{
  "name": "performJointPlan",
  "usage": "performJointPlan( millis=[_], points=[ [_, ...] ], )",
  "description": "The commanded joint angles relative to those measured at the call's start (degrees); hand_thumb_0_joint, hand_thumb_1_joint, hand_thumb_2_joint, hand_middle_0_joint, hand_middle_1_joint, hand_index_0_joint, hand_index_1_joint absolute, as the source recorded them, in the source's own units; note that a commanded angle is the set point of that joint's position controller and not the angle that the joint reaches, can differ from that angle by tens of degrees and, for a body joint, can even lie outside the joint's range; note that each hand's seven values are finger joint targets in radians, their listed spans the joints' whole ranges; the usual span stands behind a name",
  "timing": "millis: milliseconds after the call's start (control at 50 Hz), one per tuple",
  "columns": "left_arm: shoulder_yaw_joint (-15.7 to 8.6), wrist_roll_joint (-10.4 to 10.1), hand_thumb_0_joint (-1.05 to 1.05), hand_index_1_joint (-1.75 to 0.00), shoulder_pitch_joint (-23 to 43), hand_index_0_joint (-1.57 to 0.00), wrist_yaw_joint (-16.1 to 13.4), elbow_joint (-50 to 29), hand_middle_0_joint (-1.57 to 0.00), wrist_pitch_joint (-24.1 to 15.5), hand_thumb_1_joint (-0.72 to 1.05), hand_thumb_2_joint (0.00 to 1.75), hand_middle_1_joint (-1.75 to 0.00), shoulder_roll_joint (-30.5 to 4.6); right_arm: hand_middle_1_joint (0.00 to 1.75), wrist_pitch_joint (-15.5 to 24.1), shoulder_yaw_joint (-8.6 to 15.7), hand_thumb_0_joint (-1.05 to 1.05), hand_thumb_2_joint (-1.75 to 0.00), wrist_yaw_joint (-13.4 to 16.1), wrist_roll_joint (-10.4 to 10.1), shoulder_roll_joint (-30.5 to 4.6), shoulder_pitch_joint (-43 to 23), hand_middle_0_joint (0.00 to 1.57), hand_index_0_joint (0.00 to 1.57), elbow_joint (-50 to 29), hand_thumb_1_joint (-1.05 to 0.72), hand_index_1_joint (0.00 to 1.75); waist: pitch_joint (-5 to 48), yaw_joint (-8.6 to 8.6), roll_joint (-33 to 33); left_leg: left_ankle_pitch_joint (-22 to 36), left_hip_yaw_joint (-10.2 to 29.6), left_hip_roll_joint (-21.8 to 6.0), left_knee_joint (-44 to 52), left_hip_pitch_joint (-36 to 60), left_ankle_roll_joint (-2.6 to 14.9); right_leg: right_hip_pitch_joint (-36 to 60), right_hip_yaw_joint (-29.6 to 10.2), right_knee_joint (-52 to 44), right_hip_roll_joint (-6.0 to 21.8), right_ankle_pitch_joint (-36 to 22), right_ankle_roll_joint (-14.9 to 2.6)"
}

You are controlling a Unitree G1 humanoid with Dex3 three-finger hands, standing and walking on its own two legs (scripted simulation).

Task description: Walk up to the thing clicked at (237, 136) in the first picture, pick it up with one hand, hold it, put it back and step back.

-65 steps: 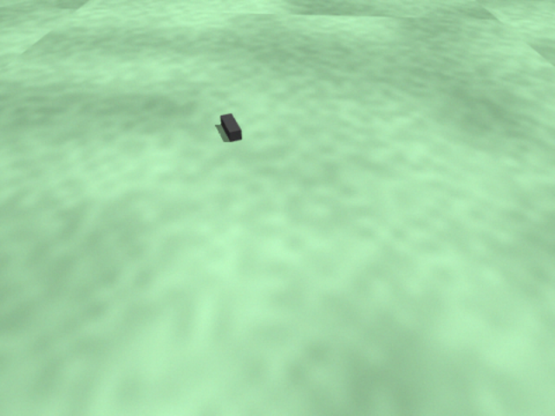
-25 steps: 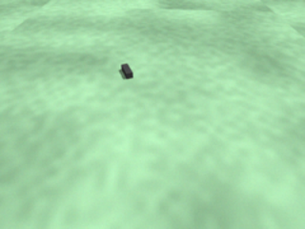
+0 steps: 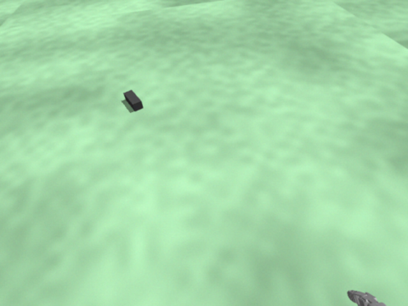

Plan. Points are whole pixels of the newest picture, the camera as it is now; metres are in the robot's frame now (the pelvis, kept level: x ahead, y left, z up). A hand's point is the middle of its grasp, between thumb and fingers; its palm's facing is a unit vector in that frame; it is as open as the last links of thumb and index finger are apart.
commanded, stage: walk up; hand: left
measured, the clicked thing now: (133, 100) +1.79 +0.56 -0.74
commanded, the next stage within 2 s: none
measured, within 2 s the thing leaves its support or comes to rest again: neither
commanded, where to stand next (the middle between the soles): +1.39 +0.82 m, yaw -58 degrees
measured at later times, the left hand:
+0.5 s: hand (64, 254) +0.31 +0.35 -0.13, palm faces -0.26 -0.82 -0.52, open 7.4 cm
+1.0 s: hand (111, 130) +0.75 +0.32 -0.13, palm faces -0.43 -0.72 -0.54, open 7.4 cm
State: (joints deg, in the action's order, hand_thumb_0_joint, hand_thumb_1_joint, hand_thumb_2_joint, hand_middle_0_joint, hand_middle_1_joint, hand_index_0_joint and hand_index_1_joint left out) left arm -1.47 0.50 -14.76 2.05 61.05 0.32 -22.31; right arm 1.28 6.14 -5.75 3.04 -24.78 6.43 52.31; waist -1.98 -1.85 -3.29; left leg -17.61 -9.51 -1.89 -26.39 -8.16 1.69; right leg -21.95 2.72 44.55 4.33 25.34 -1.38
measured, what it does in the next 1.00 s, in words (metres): walks ahead, turning right: right foot, then left foot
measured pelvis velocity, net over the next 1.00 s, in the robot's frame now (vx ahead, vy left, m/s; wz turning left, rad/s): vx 0.50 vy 0.13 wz -0.47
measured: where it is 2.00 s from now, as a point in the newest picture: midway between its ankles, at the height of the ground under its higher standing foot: (147, 186)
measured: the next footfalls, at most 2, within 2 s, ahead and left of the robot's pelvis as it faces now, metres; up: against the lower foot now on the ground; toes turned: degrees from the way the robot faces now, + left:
right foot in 0.10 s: +0.11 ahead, -0.16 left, +0.00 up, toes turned -12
left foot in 0.54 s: +0.48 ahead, +0.18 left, +0.00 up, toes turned -14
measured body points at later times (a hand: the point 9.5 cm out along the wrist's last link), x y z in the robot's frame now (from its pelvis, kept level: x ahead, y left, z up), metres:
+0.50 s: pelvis +0.24 +0.05 -0.02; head +0.24 +0.02 +0.43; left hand +0.32 +0.39 -0.10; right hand +0.31 -0.32 -0.10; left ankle +0.44 +0.19 -0.71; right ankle +0.07 -0.14 -0.73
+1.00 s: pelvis +0.50 +0.13 -0.03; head +0.49 +0.09 +0.42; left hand +0.77 +0.36 -0.09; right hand +0.36 -0.16 -0.17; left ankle +0.46 +0.21 -0.71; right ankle +0.54 +0.02 -0.74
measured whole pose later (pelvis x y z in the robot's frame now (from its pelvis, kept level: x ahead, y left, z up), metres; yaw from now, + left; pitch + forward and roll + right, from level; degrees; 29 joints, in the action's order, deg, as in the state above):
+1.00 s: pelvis +0.50 +0.13 -0.03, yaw -27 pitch -2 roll -1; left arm -2.4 -0.4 -12.1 -3.7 49.4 -4.3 -23.3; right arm -3.6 6.6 -5.0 4.4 -23.9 19.1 45.1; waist -4.1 -6.6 -6.7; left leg -29.4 -8.5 1.1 -52.9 -15.7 0.7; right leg -25.6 8.6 40.1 0.1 13.5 -4.8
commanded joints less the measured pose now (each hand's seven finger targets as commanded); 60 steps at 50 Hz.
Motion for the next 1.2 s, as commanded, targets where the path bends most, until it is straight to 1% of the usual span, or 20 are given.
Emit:
performJointPlan(
  millis=[0, 60, 80, 100, 140, 260, 420, 520, 540, 560, 580, 640, 720, 820, 900, 920, 940, 980, 1080, 1180],
  points=[
    [-4.5, -1.1, 0.00, -0.30, 1.1, -0.20, 0.9, -7.7, -0.20, -3.2, 0.90, 0.90, -0.30, -15.8, 0.30, 1.2, 4.1, 0.00, -0.90, -0.2, 0.6, -15.2, -8.4, 0.20, 0.20, -8.4, -0.90, 0.30, 2.6, 2.72, -4.4, -19.0, 13.9, -17.6, 13.4, 1.8, 8.91, -3.3, 0.5, -0.2, 5.8, -1.1, -0.27],
    [-6.9, -0.6, 0.00, -0.30, -21.1, -0.20, -0.7, 0.1, -0.20, -4.3, 0.90, 0.90, -0.30, -19.2, 0.30, -0.2, 3.1, 0.00, -0.90, -1.1, 1.4, -11.8, -14.1, 0.20, 0.20, -12.0, -0.90, 0.30, 5.3, 12.50, 13.3, -20.0, -2.4, -3.3, -19.5, -21.8, 3.14, 28.2, 0.8, -14.2, 0.8, -6.9, -1.58],
    [-8.0, 0.5, 0.00, -0.30, -26.6, -0.20, -2.0, 0.2, -0.20, -4.5, 0.90, 0.90, -0.30, -22.6, 0.30, -0.4, 1.4, 0.00, -0.90, -1.6, 1.3, -7.6, -14.5, 0.20, 0.20, -13.9, -0.90, 0.30, 2.0, 15.24, 26.2, -24.1, -1.3, 4.4, -37.0, -39.9, 0.32, 33.6, -17.9, -24.0, 8.6, 10.4, -5.12],
    [-7.6, 0.4, 0.00, -0.30, -19.5, -0.20, -2.8, -3.6, -0.20, -4.5, 0.90, 0.90, -0.30, -22.5, 0.30, -0.9, 0.5, 0.00, -0.90, -1.8, 0.7, -6.9, -12.6, 0.20, 0.20, -15.5, -0.90, 0.30, -0.5, 10.91, 23.5, -20.4, 9.6, 3.3, -43.4, -45.5, -2.41, 28.8, -37.5, -32.8, 16.1, 25.2, -7.22],
    [-7.1, 0.0, 0.00, -0.30, -7.4, -0.20, -3.9, -9.7, -0.20, -5.6, 0.90, 0.90, -0.30, -24.6, 0.30, -0.6, 2.0, 0.00, -0.90, -2.3, 0.0, -12.4, -10.8, 0.20, 0.20, -15.0, -0.90, 0.30, -2.8, 5.03, 11.6, -11.8, 18.8, -2.2, -41.4, -41.8, -2.42, 18.8, -46.8, -39.4, 20.7, 31.6, -13.09],
    [-6.4, -1.1, 0.00, -0.30, -2.7, -0.20, -4.7, -12.0, -0.20, -7.9, 0.90, 0.90, -0.30, -22.8, 0.30, -1.6, 2.5, 0.00, -0.90, -2.9, 0.2, -15.1, -5.4, 0.20, 0.20, -12.9, -0.90, 0.30, -5.2, 0.45, 6.7, 4.0, 16.4, -5.3, -33.2, -32.7, -2.75, 8.1, -22.0, -34.6, 11.7, 9.8, -7.46],
    [-7.2, 0.1, 0.00, -0.30, -5.6, -0.20, -5.0, -12.8, -0.20, -8.7, 0.90, 0.90, -0.30, -24.5, 0.30, -2.3, 2.5, 0.00, -0.90, -4.5, -0.4, -13.3, -9.3, 0.20, 0.20, -16.8, -0.90, 0.30, -4.5, 1.68, 9.9, 11.2, 12.3, -5.5, -18.4, -22.3, -4.22, 3.5, -8.3, -30.3, 5.9, -8.0, -6.01],
    [-4.5, 1.2, 0.00, -0.30, -2.8, -0.20, -5.8, -15.1, -0.20, -6.4, 0.90, 0.90, -0.30, -18.5, 0.30, -0.7, 6.6, 0.00, -0.90, -2.4, 0.0, -16.3, 16.8, 0.20, 0.20, -8.3, -0.90, 0.30, 11.8, -11.04, -2.9, 1.3, 9.9, -1.6, -6.8, 13.1, 0.18, -3.3, -6.0, 10.1, 3.6, -18.7, -4.14],
    [-2.2, 1.2, 0.00, -0.30, -7.0, -0.20, -6.0, -14.6, -0.20, -6.1, 0.90, 0.90, -0.30, -11.3, 0.30, 0.0, 7.5, 0.00, -0.90, -0.8, 0.9, -20.0, 21.7, 0.20, 0.20, -7.5, -0.90, 0.30, 11.0, -12.02, -16.8, -12.7, 22.5, -9.7, -0.5, 20.7, 0.05, -18.2, -6.0, 26.0, -3.0, 7.2, -2.23],
    [-1.3, -0.7, 0.00, -0.30, -10.3, -0.20, -7.0, -14.5, -0.20, -6.0, 0.90, 0.90, -0.30, -10.3, 0.30, 0.8, 8.3, 0.00, -0.90, 0.2, -0.2, -25.4, 15.8, 0.20, 0.20, -9.2, -0.90, 0.30, 10.8, -6.27, -26.3, -18.1, 47.9, -21.2, 12.6, 17.8, 1.87, -26.6, -5.1, 35.6, -8.8, 11.0, -3.03],
    [-1.9, -0.8, 0.00, -0.30, -10.5, -0.20, -7.6, -13.0, -0.20, -5.6, 0.90, 0.90, -0.30, -13.9, 0.30, 0.5, 9.0, 0.00, -0.90, 0.3, -2.3, -25.9, 8.0, 0.20, 0.20, -10.6, -0.90, 0.30, 10.2, -2.33, -22.8, -25.2, 51.3, -21.8, 18.1, 9.9, 4.89, -22.7, -10.4, 38.9, -2.7, 4.8, -5.46],
    [-4.1, -2.5, 0.00, -0.30, -6.6, -0.20, -5.8, -9.1, -0.20, -5.7, 0.90, 0.90, -0.30, -19.5, 0.30, 0.4, 5.7, 0.00, -0.90, 1.3, -0.9, -15.1, 4.1, 0.20, 0.20, -13.0, -0.90, 0.30, 5.9, -2.66, -9.4, -1.3, 23.1, -11.8, 9.7, 1.7, -1.10, -16.2, -9.0, 25.8, 1.7, -9.6, -2.46],
    [-3.5, -2.0, 0.00, -0.30, -4.6, -0.20, -5.4, -9.7, -0.20, -4.7, 0.90, 0.90, -0.30, -16.2, 0.30, 1.0, 4.0, 0.00, -0.90, 1.7, -0.2, -10.1, 7.9, 0.20, 0.20, -12.1, -0.90, 0.30, 5.5, -2.27, -5.6, 28.5, 13.3, -10.9, 4.6, 3.3, 4.78, -12.8, -3.8, 16.1, 0.6, -7.1, 0.43],
    [-3.3, -2.0, 0.00, -0.30, 0.4, -0.20, -5.2, -12.6, -0.20, -4.5, 0.90, 0.90, -0.30, -13.0, 0.30, 0.1, 3.9, 0.00, -0.90, 1.4, 1.1, -10.0, 7.2, 0.20, 0.20, -14.8, -0.90, 0.30, 2.3, -3.00, -6.3, 29.8, 7.6, -11.0, 6.5, -1.8, 6.15, -5.4, 3.1, -1.7, -0.2, -13.2, -0.45],
    [-6.2, -1.3, 0.00, -0.30, -14.2, -0.20, -6.4, -7.9, -0.20, -4.2, 0.90, 0.90, -0.30, -15.7, 0.30, -0.9, 3.0, 0.00, -0.90, 1.1, 0.9, -9.0, 1.3, 0.20, 0.20, -18.1, -0.90, 0.30, 7.7, 6.37, 3.0, 26.9, 1.7, -6.8, -13.0, -18.0, 0.58, 24.5, 2.8, -12.1, -1.2, -21.6, -3.39],
    [-7.7, -0.9, 0.00, -0.30, -20.0, -0.20, -7.1, -6.8, -0.20, -4.3, 0.90, 0.90, -0.30, -18.7, 0.30, -1.0, 2.4, 0.00, -0.90, 1.1, 0.8, -7.1, 3.8, 0.20, 0.20, -18.3, -0.90, 0.30, 11.1, 9.11, 10.4, 10.8, 2.4, -3.7, -25.9, -28.5, -2.34, 36.4, -6.2, -14.2, 3.6, -15.9, -6.21],
    [-8.4, -0.6, 0.00, -0.30, -19.0, -0.20, -8.0, -8.5, -0.20, -4.3, 0.90, 0.90, -0.30, -22.3, 0.30, -1.7, 1.8, 0.00, -0.90, 1.2, 1.0, -6.2, 9.3, 0.20, 0.20, -18.0, -0.90, 0.30, 12.2, 6.87, 17.2, -14.5, 6.2, 0.1, -38.0, -37.3, -4.47, 37.6, -29.7, -21.8, 17.7, 1.1, -10.17],
    [-7.6, -1.6, 0.00, -0.30, -6.9, -0.20, -9.0, -13.6, -0.20, -4.1, 0.90, 0.90, -0.30, -23.3, 0.30, -3.6, 4.4, 0.00, -0.90, 1.5, 1.7, -14.6, 12.0, 0.20, 0.20, -16.2, -0.90, 0.30, 5.9, 2.38, 6.8, -13.1, 17.1, -1.6, -49.6, -38.9, -6.85, 22.3, -45.9, -30.0, 24.9, 20.9, -17.51],
    [-7.0, -0.2, 0.00, -0.30, -0.1, -0.20, -8.1, -14.6, -0.20, -6.1, 0.90, 0.90, -0.30, -20.1, 0.30, -5.0, 3.3, 0.00, -0.90, -0.1, 0.8, -12.9, 11.8, 0.20, 0.20, -12.5, -0.90, 0.30, -2.1, -2.10, 5.6, -2.0, 16.2, -5.1, -43.3, -27.8, -3.35, 0.8, -18.0, -28.4, 11.3, 5.4, -8.77],
    [-8.0, 1.0, 0.00, -0.30, -1.5, -0.20, -7.4, -14.3, -0.20, -6.9, 0.90, 0.90, -0.30, -22.6, 0.30, -5.7, 3.5, 0.00, -0.90, -1.4, 0.8, -12.0, 8.7, 0.20, 0.20, -13.6, -0.90, 0.30, -3.1, -1.33, 11.6, 3.3, 12.4, -6.3, -35.8, -23.7, -4.17, -6.2, -11.2, -27.3, 7.2, 4.2, -7.92]
  ],
)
